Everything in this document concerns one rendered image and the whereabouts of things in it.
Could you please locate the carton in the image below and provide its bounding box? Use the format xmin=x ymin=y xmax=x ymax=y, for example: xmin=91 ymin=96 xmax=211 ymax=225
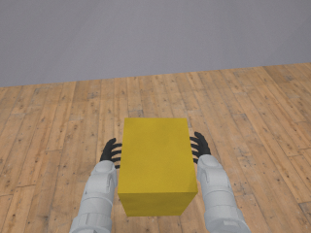
xmin=118 ymin=117 xmax=198 ymax=216

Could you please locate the robot left hand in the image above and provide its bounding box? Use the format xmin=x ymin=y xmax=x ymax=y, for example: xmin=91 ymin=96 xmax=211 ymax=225
xmin=99 ymin=138 xmax=122 ymax=169

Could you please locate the left robot forearm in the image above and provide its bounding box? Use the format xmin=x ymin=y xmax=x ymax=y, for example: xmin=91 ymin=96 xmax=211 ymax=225
xmin=69 ymin=160 xmax=118 ymax=233

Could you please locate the robot right hand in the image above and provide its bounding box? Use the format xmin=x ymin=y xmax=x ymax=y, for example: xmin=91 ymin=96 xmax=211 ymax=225
xmin=190 ymin=131 xmax=212 ymax=164

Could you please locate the right robot forearm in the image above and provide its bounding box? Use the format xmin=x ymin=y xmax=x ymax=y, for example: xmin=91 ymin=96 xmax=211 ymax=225
xmin=196 ymin=154 xmax=252 ymax=233

